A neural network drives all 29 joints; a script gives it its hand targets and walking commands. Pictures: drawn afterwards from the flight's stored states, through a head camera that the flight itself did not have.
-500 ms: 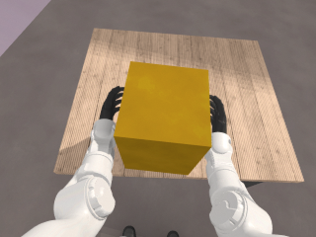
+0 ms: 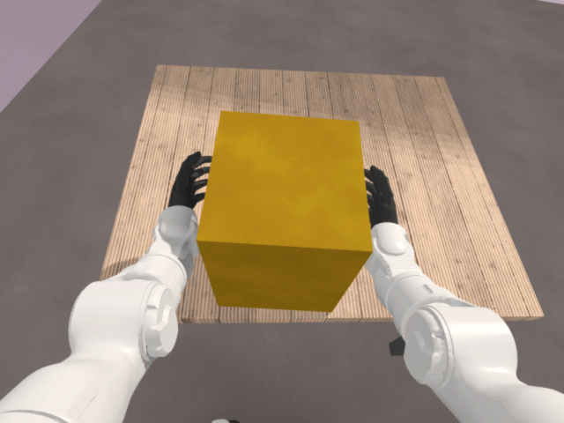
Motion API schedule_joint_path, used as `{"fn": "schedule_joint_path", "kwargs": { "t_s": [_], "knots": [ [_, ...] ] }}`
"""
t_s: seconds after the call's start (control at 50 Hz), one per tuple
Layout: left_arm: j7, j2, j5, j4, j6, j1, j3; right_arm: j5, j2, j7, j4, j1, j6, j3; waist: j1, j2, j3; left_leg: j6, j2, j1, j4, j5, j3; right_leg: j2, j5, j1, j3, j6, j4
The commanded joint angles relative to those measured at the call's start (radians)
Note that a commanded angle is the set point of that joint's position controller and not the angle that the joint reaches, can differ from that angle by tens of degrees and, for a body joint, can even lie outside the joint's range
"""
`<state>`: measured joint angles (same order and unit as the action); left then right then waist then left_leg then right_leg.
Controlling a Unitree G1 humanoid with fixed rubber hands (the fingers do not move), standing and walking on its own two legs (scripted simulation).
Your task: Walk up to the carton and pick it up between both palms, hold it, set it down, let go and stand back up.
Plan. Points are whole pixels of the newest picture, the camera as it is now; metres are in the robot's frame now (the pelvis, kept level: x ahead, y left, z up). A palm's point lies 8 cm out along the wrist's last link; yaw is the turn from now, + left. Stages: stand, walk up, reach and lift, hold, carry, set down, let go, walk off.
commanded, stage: set down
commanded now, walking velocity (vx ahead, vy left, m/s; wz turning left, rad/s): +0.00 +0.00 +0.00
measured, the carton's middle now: (282, 221) +0.42 +0.02 -0.01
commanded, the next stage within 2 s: none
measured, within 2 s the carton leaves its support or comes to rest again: neither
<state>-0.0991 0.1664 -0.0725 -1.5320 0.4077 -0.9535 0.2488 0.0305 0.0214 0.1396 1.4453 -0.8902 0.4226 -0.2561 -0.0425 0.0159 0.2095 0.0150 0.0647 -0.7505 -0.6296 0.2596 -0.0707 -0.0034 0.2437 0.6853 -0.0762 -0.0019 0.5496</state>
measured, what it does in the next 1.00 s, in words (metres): stands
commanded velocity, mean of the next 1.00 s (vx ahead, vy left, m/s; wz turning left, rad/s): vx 0.00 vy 0.00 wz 0.00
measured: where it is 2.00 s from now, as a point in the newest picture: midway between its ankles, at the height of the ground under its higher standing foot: outside the picture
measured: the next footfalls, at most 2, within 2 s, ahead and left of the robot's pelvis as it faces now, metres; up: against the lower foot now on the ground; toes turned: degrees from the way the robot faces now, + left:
none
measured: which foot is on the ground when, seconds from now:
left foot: down 0.00-1.00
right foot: down 0.00-1.00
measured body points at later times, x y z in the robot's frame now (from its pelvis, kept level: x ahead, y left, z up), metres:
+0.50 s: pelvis -0.03 -0.01 -0.03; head +0.08 +0.01 +0.40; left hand +0.44 +0.21 +0.01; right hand +0.44 -0.20 +0.03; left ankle +0.00 +0.11 -0.72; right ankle -0.01 -0.12 -0.72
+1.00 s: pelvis -0.01 -0.01 +0.01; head +0.05 +0.02 +0.46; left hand +0.46 +0.22 +0.12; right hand +0.46 -0.20 +0.12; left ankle +0.00 +0.11 -0.72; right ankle -0.01 -0.12 -0.72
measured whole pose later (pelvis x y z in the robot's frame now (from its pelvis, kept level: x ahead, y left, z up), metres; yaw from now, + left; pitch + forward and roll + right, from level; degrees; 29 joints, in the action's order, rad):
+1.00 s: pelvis -0.01 -0.01 +0.01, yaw +0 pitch +18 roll -2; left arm 0.01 0.36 0.31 -1.40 0.17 -1.07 -0.13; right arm -0.46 0.29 0.06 1.33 -1.02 0.13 0.12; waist -0.03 0.02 0.23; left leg 0.00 0.04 -0.65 -0.54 0.21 -0.02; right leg -0.01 0.20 0.59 -0.06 -0.01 0.46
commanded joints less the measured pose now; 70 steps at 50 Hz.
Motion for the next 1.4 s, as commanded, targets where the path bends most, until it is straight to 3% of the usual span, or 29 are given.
{"fn": "schedule_joint_path", "kwargs": {
  "t_s": [0.0, 0.04, 0.12, 0.2, 0.28, 0.3, 0.34, 0.4, 0.46, 0.5, 0.52, 0.54, 0.56, 0.6, 0.66, 0.72, 0.8, 0.84, 0.9, 0.94, 0.96, 1.06, 1.1, 1.2, 1.24, 1.3, 1.34, 1.36, 1.38],
  "knots": [
    [0.002, 0.146, 0.131, 0.015, 0.072, -0.435, -0.122, -0.134, 0.165, 0.003, -0.064, -0.391, 0.049, 0.108, 0.006, -0.089, 0.601, -0.078, -0.042, 0.340, -0.109, -0.461, 0.043, -0.030, -0.353, -0.139, 0.032, 0.002, 0.074],
    [0.017, 0.186, 0.176, -0.037, 0.078, -0.457, -0.156, -0.187, 0.215, -0.003, -0.023, -0.406, 0.043, 0.148, -0.003, -0.074, 0.599, -0.084, -0.047, 0.325, -0.136, -0.448, 0.044, -0.029, -0.314, -0.093, 0.031, 0.007, 0.084],
    [0.039, 0.189, 0.286, -0.065, 0.088, -0.495, -0.291, -0.292, 0.292, -0.038, 0.011, -0.454, 0.044, 0.215, -0.002, -0.131, 0.576, -0.107, -0.040, 0.336, -0.160, -0.427, 0.065, -0.035, -0.191, 0.065, -0.001, -0.007, 0.114],
    [0.060, 0.198, 0.375, -0.066, 0.087, -0.529, -0.391, -0.370, 0.314, -0.083, 0.010, -0.491, 0.007, 0.293, 0.009, -0.105, 0.551, -0.086, -0.036, 0.281, -0.163, -0.338, 0.079, -0.029, -0.072, 0.157, -0.014, -0.005, 0.144],
    [0.080, 0.214, 0.427, -0.044, 0.083, -0.536, -0.444, -0.433, 0.333, -0.112, -0.015, -0.513, -0.011, 0.355, 0.010, -0.069, 0.586, -0.062, -0.044, 0.217, -0.179, -0.296, 0.073, -0.019, -0.058, 0.163, -0.005, 0.007, 0.167],
    [0.082, 0.233, 0.434, -0.004, 0.087, -0.542, -0.438, -0.444, 0.342, -0.117, -0.067, -0.508, -0.010, 0.365, 0.025, -0.066, 0.655, -0.059, -0.050, 0.220, -0.174, -0.302, 0.065, -0.018, -0.079, 0.126, -0.002, 0.015, 0.167],
    [0.082, 0.228, 0.449, 0.070, 0.086, -0.583, -0.466, -0.447, 0.370, -0.118, -0.109, -0.527, -0.014, 0.344, 0.003, -0.111, 0.743, -0.082, -0.049, 0.258, -0.179, -0.334, 0.065, -0.025, -0.115, 0.137, -0.008, 0.011, 0.168],
    [0.092, 0.265, 0.461, 0.101, 0.065, -0.602, -0.453, -0.459, 0.374, -0.115, -0.160, -0.549, -0.048, 0.359, 0.007, -0.082, 0.762, -0.064, -0.064, 0.214, -0.173, -0.268, 0.051, -0.014, -0.117, 0.094, 0.012, 0.023, 0.162],
    [0.099, 0.285, 0.439, 0.114, 0.042, -0.597, -0.419, -0.450, 0.378, -0.094, -0.171, -0.544, -0.068, 0.354, 0.003, -0.076, 0.776, -0.065, -0.076, 0.179, -0.160, -0.279, 0.037, -0.007, -0.226, -0.017, 0.031, 0.034, 0.162],
    [0.102, 0.298, 0.431, 0.156, 0.030, -0.589, -0.393, -0.452, 0.372, -0.079, -0.243, -0.546, -0.075, 0.356, 0.012, -0.063, 0.827, -0.061, -0.083, 0.168, -0.150, -0.303, 0.028, -0.008, -0.288, -0.090, 0.047, 0.042, 0.154],
    [0.107, 0.303, 0.416, 0.128, 0.013, -0.580, -0.383, -0.447, 0.378, -0.069, -0.225, -0.545, -0.084, 0.347, -0.004, -0.048, 0.791, -0.060, -0.083, 0.182, -0.142, -0.314, 0.032, -0.009, -0.323, -0.112, 0.047, 0.047, 0.146],
    [0.109, 0.323, 0.398, 0.141, 0.006, -0.566, -0.343, -0.442, 0.375, -0.060, -0.232, -0.532, -0.088, 0.349, 0.019, -0.041, 0.778, -0.056, -0.090, 0.165, -0.136, -0.332, 0.025, -0.006, -0.348, -0.154, 0.055, 0.049, 0.142],
    [0.117, 0.322, 0.390, 0.093, -0.007, -0.552, -0.346, -0.443, 0.368, -0.052, -0.188, -0.534, -0.100, 0.357, 0.004, -0.017, 0.712, -0.049, -0.086, 0.150, -0.117, -0.312, 0.028, -0.005, -0.362, -0.178, 0.054, 0.054, 0.135],
    [0.120, 0.327, 0.378, 0.089, -0.019, -0.545, -0.324, -0.449, 0.360, -0.039, -0.189, -0.527, -0.110, 0.366, 0.015, -0.003, 0.673, -0.044, -0.089, 0.143, -0.083, -0.289, 0.020, -0.001, -0.343, -0.211, 0.062, 0.057, 0.109],
    [0.116, 0.335, 0.379, 0.136, -0.033, -0.563, -0.325, -0.466, 0.378, -0.038, -0.256, -0.535, -0.125, 0.376, 0.021, -0.036, 0.715, -0.061, -0.084, 0.242, -0.054, -0.377, 0.022, -0.014, -0.419, -0.246, 0.045, 0.053, 0.074],
    [0.116, 0.321, 0.376, 0.142, -0.077, -0.572, -0.337, -0.477, 0.384, -0.050, -0.225, -0.532, -0.172, 0.380, 0.026, -0.056, 0.602, -0.062, -0.067, 0.340, -0.005, -0.358, 0.039, -0.020, -0.317, -0.181, 0.026, 0.037, 0.017],
    [0.122, 0.292, 0.377, 0.109, -0.122, -0.543, -0.364, -0.482, 0.383, -0.063, -0.178, -0.516, -0.210, 0.384, 0.007, -0.058, 0.516, -0.062, -0.050, 0.444, 0.027, -0.381, 0.055, -0.027, -0.266, -0.137, 0.009, 0.020, -0.048],
    [0.120, 0.292, 0.370, 0.172, -0.132, -0.537, -0.351, -0.491, 0.387, -0.065, -0.208, -0.499, -0.216, 0.386, 0.023, -0.074, 0.532, -0.068, -0.051, 0.486, 0.037, -0.432, 0.056, -0.027, -0.297, -0.157, 0.008, 0.018, -0.066],
    [0.114, 0.293, 0.386, 0.264, -0.166, -0.578, -0.374, -0.482, 0.423, -0.069, -0.258, -0.528, -0.232, 0.350, -0.003, -0.100, 0.586, -0.084, -0.041, 0.599, 0.046, -0.477, 0.064, -0.041, -0.295, -0.141, -0.010, 0.009, -0.100],
    [0.110, 0.297, 0.387, 0.288, -0.202, -0.583, -0.373, -0.496, 0.435, -0.080, -0.256, -0.537, -0.259, 0.356, 0.012, -0.126, 0.561, -0.091, -0.034, 0.650, 0.048, -0.507, 0.070, -0.046, -0.278, -0.127, -0.010, -0.006, -0.126],
    [0.108, 0.292, 0.389, 0.329, -0.217, -0.593, -0.379, -0.493, 0.444, -0.080, -0.271, -0.535, -0.268, 0.341, -0.004, -0.142, 0.576, -0.100, -0.034, 0.666, 0.049, -0.523, 0.069, -0.047, -0.300, -0.140, -0.010, -0.006, -0.130],
    [0.126, 0.320, 0.333, 0.366, -0.283, -0.499, -0.292, -0.501, 0.422, -0.059, -0.316, -0.474, -0.301, 0.378, 0.033, -0.075, 0.526, -0.073, -0.058, 0.634, 0.079, -0.573, 0.050, -0.038, -0.452, -0.343, 0.021, 0.031, -0.134],
    [0.134, 0.331, 0.316, 0.352, -0.296, -0.445, -0.265, -0.511, 0.396, -0.052, -0.338, -0.445, -0.319, 0.403, 0.041, -0.027, 0.449, -0.048, -0.066, 0.591, 0.118, -0.501, 0.042, -0.032, -0.417, -0.404, 0.034, 0.043, -0.148],
    [0.146, 0.279, 0.268, 0.403, -0.279, -0.286, -0.237, -0.483, 0.335, -0.037, -0.364, -0.268, -0.319, 0.409, 0.048, -0.028, 0.307, -0.040, -0.069, 0.593, 0.176, -0.410, 0.036, -0.023, -0.306, -0.439, 0.045, 0.029, -0.188],
    [0.149, 0.266, 0.238, 0.459, -0.263, -0.239, -0.221, -0.459, 0.332, -0.026, -0.380, -0.211, -0.296, 0.371, 0.029, -0.061, 0.306, -0.052, -0.068, 0.644, 0.174, -0.434, 0.040, -0.028, -0.304, -0.429, 0.036, 0.021, -0.200],
    [0.145, 0.256, 0.231, 0.523, -0.239, -0.160, -0.191, -0.411, 0.319, -0.014, -0.484, -0.150, -0.260, 0.338, 0.026, -0.045, 0.304, -0.055, -0.070, 0.669, 0.169, -0.431, 0.037, -0.031, -0.277, -0.434, 0.036, 0.020, -0.208],
    [0.141, 0.274, 0.249, 0.580, -0.219, -0.206, -0.183, -0.372, 0.306, -0.005, -0.591, -0.201, -0.241, 0.308, 0.028, -0.031, 0.333, -0.047, -0.079, 0.625, 0.165, -0.393, 0.031, -0.027, -0.257, -0.446, 0.041, 0.025, -0.197],
    [0.137, 0.276, 0.258, 0.556, -0.218, -0.185, -0.182, -0.352, 0.301, -0.002, -0.598, -0.193, -0.242, 0.294, 0.021, -0.008, 0.310, -0.038, -0.079, 0.610, 0.167, -0.351, 0.032, -0.026, -0.234, -0.449, 0.043, 0.026, -0.192],
    [0.136, 0.261, 0.261, 0.600, -0.208, -0.148, -0.192, -0.346, 0.290, 0.003, -0.616, -0.132, -0.235, 0.285, 0.014, -0.022, 0.325, -0.044, -0.078, 0.630, 0.165, -0.363, 0.035, -0.024, -0.254, -0.460, 0.044, 0.025, -0.190]
  ]
}}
